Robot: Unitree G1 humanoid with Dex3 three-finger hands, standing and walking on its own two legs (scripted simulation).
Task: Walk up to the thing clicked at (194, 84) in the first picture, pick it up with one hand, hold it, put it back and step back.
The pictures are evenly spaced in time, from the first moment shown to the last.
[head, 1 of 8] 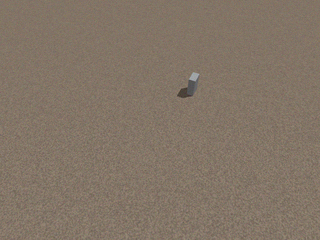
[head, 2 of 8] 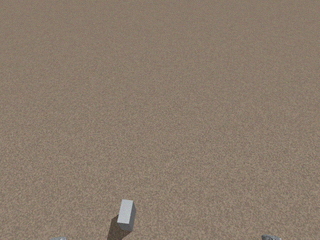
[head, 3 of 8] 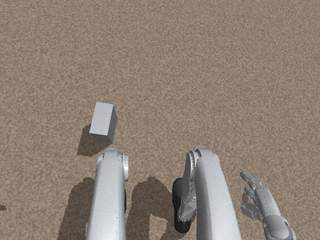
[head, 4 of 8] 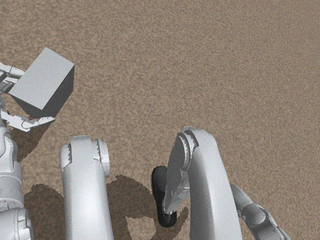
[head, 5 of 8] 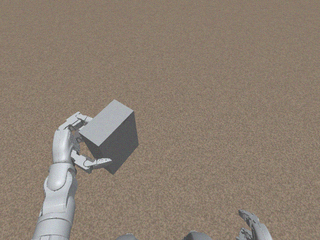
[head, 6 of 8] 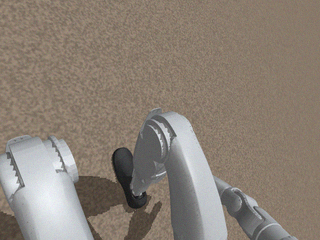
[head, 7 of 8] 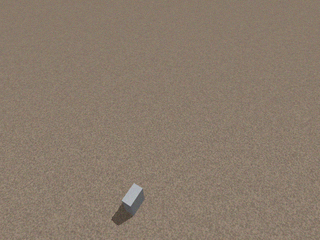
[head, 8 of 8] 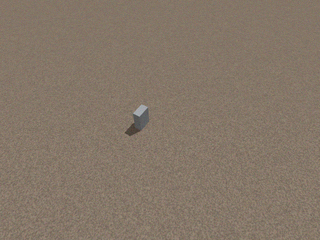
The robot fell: no
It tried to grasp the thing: yes
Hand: left
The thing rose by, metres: 0.69
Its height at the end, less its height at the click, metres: +0.00
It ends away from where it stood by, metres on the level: 0.05
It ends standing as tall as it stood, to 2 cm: yes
